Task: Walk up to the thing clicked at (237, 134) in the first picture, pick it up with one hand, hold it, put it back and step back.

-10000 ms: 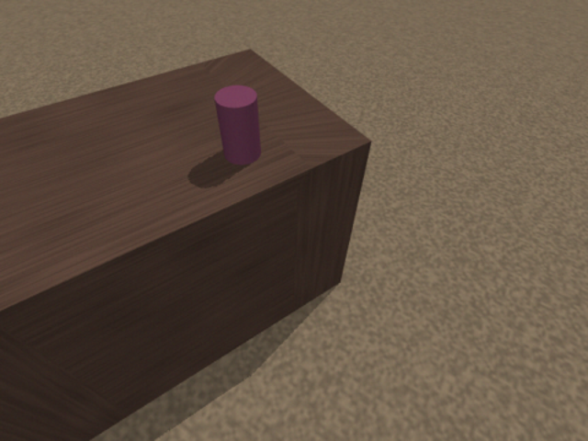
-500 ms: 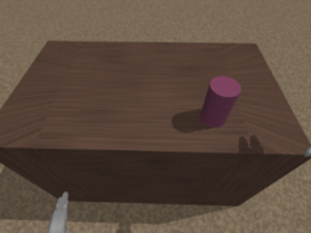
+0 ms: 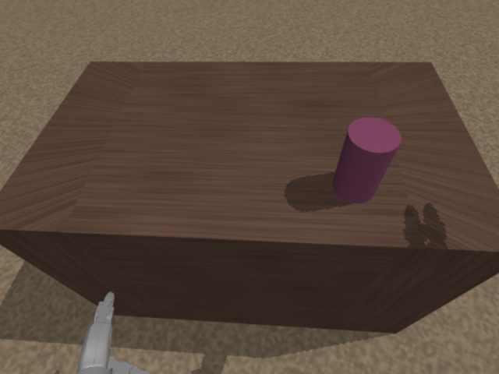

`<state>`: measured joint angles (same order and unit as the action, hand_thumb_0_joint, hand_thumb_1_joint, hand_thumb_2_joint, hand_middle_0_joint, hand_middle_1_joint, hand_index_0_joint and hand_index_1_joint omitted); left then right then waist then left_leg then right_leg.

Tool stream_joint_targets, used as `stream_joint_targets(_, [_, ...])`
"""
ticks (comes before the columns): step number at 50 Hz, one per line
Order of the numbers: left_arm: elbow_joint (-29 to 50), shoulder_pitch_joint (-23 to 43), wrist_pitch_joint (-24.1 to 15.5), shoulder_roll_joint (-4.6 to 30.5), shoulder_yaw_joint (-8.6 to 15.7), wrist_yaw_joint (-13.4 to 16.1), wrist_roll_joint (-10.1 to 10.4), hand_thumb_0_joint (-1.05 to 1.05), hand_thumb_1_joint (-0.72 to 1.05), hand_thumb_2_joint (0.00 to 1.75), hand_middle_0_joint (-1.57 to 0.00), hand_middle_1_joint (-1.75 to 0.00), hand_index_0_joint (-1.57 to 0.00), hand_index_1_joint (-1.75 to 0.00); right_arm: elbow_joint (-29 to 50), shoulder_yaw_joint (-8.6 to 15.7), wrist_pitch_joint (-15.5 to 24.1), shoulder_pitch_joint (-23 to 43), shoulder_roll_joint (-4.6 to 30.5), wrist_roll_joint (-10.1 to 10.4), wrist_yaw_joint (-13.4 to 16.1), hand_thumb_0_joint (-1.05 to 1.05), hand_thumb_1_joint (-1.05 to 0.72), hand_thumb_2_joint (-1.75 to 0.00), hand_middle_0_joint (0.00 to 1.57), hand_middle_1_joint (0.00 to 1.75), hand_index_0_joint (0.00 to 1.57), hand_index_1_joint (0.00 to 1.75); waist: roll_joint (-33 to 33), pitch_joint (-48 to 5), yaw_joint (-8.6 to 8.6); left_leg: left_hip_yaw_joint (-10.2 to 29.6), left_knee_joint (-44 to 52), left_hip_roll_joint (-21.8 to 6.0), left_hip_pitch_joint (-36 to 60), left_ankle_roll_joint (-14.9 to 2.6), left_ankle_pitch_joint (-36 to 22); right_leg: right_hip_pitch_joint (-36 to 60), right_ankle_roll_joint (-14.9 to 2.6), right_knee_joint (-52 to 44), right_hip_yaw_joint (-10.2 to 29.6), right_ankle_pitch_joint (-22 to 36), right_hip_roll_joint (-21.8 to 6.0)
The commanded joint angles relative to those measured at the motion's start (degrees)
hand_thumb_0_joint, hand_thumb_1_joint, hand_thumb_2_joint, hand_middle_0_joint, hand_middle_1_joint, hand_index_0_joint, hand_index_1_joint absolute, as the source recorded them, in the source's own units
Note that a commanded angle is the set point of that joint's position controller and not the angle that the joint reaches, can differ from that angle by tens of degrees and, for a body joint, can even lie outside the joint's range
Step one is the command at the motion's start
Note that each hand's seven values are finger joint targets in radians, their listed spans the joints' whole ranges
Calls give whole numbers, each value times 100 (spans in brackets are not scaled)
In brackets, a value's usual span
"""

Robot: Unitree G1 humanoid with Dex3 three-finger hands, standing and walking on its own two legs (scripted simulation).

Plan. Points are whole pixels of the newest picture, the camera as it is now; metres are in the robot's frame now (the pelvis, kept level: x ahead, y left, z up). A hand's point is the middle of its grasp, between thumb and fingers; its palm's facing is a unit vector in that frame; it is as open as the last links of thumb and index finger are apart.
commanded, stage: go down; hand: right
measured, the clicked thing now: (362, 162) +0.49 -0.18 +0.02
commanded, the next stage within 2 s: approach in 1.30 s
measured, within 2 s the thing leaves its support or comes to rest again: neither
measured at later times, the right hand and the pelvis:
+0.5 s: hand out of the picture +0.39 -0.38 +0.14, palm faces +0.18 +0.98 +0.01, open 17.5 cm; pelvis +0.00 -0.01 -0.01, yaw +1 degrees
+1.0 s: hand out of the picture +0.41 -0.38 +0.15, palm faces +0.20 +0.98 -0.01, open 17.5 cm; pelvis +0.00 -0.01 -0.01, yaw +1 degrees
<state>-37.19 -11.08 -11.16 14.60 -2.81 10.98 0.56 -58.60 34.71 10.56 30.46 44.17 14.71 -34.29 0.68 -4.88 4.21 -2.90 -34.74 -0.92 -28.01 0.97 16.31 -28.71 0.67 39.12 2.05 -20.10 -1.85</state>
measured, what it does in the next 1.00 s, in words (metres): stands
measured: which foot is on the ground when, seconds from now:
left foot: down 0.00-1.00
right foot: down 0.00-1.00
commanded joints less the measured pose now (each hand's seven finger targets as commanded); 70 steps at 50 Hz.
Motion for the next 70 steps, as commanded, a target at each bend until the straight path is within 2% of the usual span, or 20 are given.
stream_joint_targets(1, [903, -219, -238, 1116, 522, 72, 30, 0, -57, 7, -5, -5, -5, -6, 1227, 527, 297, 1829, 2517, 166, 51, 0, 51, -5, 6, 5, 6, 5, -888, -1976, -69, 36, 161, 158, 731, -178, -1646, 1186, -87, -303, 28, 2502, 112])
stream_joint_targets(7, [924, 147, -255, 769, 299, -35, 45, 0, -56, 7, -5, -5, -5, -6, 1071, 340, 248, 1926, 2264, 63, 112, 0, 54, -5, 5, 5, 5, 5, -1094, -1564, -128, 98, 97, 137, 540, -213, -1324, 719, -94, -290, -6, 1984, 106])
stream_joint_targets(10, [991, 387, -284, 726, 163, -48, 16, 0, -57, 7, -5, -5, -4, -6, 1030, 274, 270, 2135, 2258, 26, 65, 0, 53, -4, 6, 5, 5, 5, -1121, -1782, -95, 111, 35, 134, 427, -222, -1271, 763, -104, -188, 24, 2003, 81])
stream_joint_targets(14, [1230, 153, -303, 1172, 470, 39, 15, 0, -56, 6, -5, -5, -5, -6, 1142, 375, 259, 2422, 2575, 37, 55, 0, 54, -4, 6, 5, 5, 5, -968, -2307, 100, 100, -18, 131, 520, -188, -1386, 992, -132, -114, 25, 1910, 105])
stream_joint_targets(18, [1091, -351, -240, 996, 365, 18, 27, 0, -56, 7, -5, -5, -5, -6, 1025, 405, 203, 2362, 2630, -8, 119, 0, 56, -4, 5, 5, 5, 5, -1087, -2158, 30, 72, -86, 144, 370, -202, -1492, 983, -89, -17, 20, 2307, 114])
stream_joint_targets(21, [988, -417, -223, 718, 206, -48, 21, 0, -56, 7, -5, -5, -4, -6, 975, 377, 158, 2504, 2626, -106, 204, 0, 56, -5, 5, 5, 5, 5, -1212, -1816, 13, 95, -90, 138, 198, -219, -1312, 756, -75, -19, -8, 2055, 109])
stream_joint_targets(25, [1258, -61, -273, 878, 296, -92, 2, 0, -56, 6, -5, -5, -4, -6, 1045, 292, 138, 2761, 2670, -187, 232, 0, 56, -4, 5, 5, 5, 5, -1341, -1717, 23, 48, -107, 181, 18, -247, -873, 637, -40, -117, 52, 1623, 31])
stream_joint_targets(26, [1154, -63, -272, 926, 390, -98, 4, 0, -55, 6, -5, -5, -5, -5, 968, 253, 143, 2787, 2633, -187, 218, 0, 56, -5, 5, 5, 5, 5, -1411, -1738, 62, 40, -149, 193, -67, -255, -867, 684, -12, -96, 79, 1736, 10])
stream_joint_targets(28, [1271, 121, -291, 808, 230, -137, 11, 0, -56, 6, -5, -5, -5, -6, 853, 255, 141, 2797, 2577, -158, 173, 0, 56, -4, 5, 5, 5, 5, -1381, -1847, -5, 46, -185, 194, -79, -251, -936, 708, -8, 14, 97, 1989, 5])
stream_joint_targets(31, [1489, 166, -312, 1119, 430, -86, 4, 0, -56, 7, -5, -5, -4, -6, 893, 314, 140, 3015, 2767, -153, 139, 0, 56, -4, 5, 5, 5, 5, -1235, -2380, 82, 49, -267, 200, 60, -243, -1206, 890, -24, 135, 106, 2286, 4])
stream_joint_targets(35, [1472, -260, -260, 1111, 397, -72, 15, 0, -56, 6, -5, -5, -4, -6, 456, 415, 86, 2804, 2882, -164, 124, 0, 56, -4, 6, 5, 6, 5, -1058, -2353, 87, 12, -256, 204, 86, -239, -1055, 777, -42, 121, 107, 2041, 26])
stream_joint_targets(38, [1547, -418, -238, 953, 282, -76, 18, 0, -55, 6, -5, -5, -5, -6, 910, 477, 82, 3104, 3108, -224, 167, 0, 55, -4, 6, 5, 6, 5, -1198, -2404, 23, 66, -272, 172, 215, -230, -1246, 721, -69, 147, 30, 1993, 78])
stream_joint_targets(47, [1316, -375, -234, 1107, 477, -130, -31, 0, -57, 7, -5, -5, -4, -6, 374, 295, -71, 2983, 2829, -331, 221, 0, 56, -4, 6, 5, 5, 5, -1279, -1923, 115, 37, -310, 217, -179, -255, -1217, 667, -1, 219, 75, 2392, 2])
stream_joint_targets(48, [1663, -33, -271, 993, 331, -156, -9, 0, -57, 7, -5, -5, -4, -6, 655, 204, -39, 3128, 2738, -307, 202, 0, 56, -4, 6, 5, 5, 5, -1310, -2013, 115, 40, -308, 217, -151, -251, -1181, 704, -21, 213, 76, 2321, 5])
stream_joint_targets(52, [1748, -169, -255, 953, 237, -157, -11, 0, -57, 7, -5, -5, -4, -6, 414, 290, 9, 2928, 2789, -278, 117, 0, 54, -5, 6, 5, 6, 5, -1079, -2408, 120, 13, -406, 235, -38, -225, -1439, 838, -29, 350, 106, 2700, 3])
stream_joint_targets(54, [1856, -308, -232, 1162, 426, -140, 4, 0, -57, 7, -5, -5, -4, -6, 488, 415, 33, 2914, 2969, -248, 79, 0, 53, -4, 6, 5, 6, 4, -1015, -2589, 177, 44, -425, 203, 70, -217, -1566, 828, -60, 375, 90, 2692, 35])
stream_joint_targets(57, [1673, -640, -182, 1029, 293, -139, 5, 0, -57, 7, -5, -5, -4, -6, 551, 589, 39, 2779, 3171, -228, 80, 0, 54, -4, 6, 5, 6, 5, -1108, -2484, 20, 55, -408, 176, 249, -211, -1591, 683, -69, 330, 19, 2460, 111])
stream_joint_targets(61, [1627, -555, -156, 1052, 410, -152, -10, 0, -56, 7, -5, -5, -4, -6, 846, 715, 77, 3097, 3402, -306, 199, 0, 52, -3, 7, 4, 6, 4, -1398, -2303, 44, 87, -390, 174, 72, -241, -1415, 646, -52, 331, 16, 2444, 94])
stream_joint_targets(64, [1535, -223, -161, 873, 242, -174, -14, 0, -56, 7, -4, -5, -4, -5, 478, 459, 43, 2993, 3017, -351, 234, 0, 57, -4, 6, 5, 6, 5, -1269, -1772, 59, 101, -349, 181, -59, -248, -1037, 219, -97, 222, 0, 1729, 89])
stream_joint_targets(70, [1751, -383, -184, 1015, 306, -147, -1, 0, -58, 7, -4, -3, -3, -5, 139, 315, 22, 2720, 2804, -321, 69, 0, 61, -4, 4, 5, 5, 5, -923, -2257, 201, 138, -452, 149, 160, -190, -1525, 372, -141, 386, -8, 1929, 121])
